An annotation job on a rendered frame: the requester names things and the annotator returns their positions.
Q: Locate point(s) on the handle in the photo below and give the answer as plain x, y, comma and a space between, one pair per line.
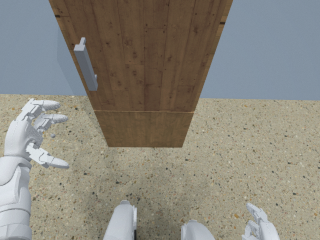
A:
84, 62

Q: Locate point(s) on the right robot thigh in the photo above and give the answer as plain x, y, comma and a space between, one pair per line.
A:
195, 231

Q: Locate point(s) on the left robot hand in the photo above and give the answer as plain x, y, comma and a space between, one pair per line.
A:
20, 134

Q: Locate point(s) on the left robot thigh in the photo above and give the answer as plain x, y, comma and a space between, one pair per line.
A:
122, 223

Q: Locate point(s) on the cupboard door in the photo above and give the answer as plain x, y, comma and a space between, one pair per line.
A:
148, 55

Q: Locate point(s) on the right robot hand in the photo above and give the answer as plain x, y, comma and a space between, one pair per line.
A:
263, 229

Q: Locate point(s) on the robot thigh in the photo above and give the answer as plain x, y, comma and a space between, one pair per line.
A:
122, 223
195, 231

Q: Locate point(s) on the left robot forearm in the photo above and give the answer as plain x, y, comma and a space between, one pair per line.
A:
15, 198

